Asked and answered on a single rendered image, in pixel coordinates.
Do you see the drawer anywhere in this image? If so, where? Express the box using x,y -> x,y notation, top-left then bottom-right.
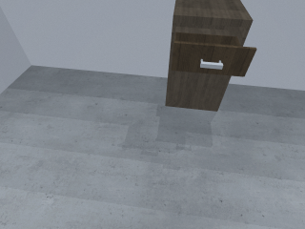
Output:
171,31 -> 257,77

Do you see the handle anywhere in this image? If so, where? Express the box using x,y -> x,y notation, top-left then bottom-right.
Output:
200,59 -> 223,70

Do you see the cabinet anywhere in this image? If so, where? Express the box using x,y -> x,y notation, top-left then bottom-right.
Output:
165,0 -> 254,112

